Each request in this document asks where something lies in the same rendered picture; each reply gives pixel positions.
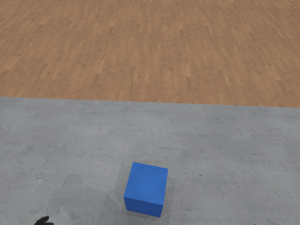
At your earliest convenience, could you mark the robot left hand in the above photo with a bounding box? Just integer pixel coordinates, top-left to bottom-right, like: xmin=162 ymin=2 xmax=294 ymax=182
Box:
xmin=34 ymin=216 xmax=54 ymax=225

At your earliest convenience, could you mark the carton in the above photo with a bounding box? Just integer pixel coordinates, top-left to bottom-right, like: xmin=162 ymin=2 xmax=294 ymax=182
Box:
xmin=124 ymin=162 xmax=169 ymax=218

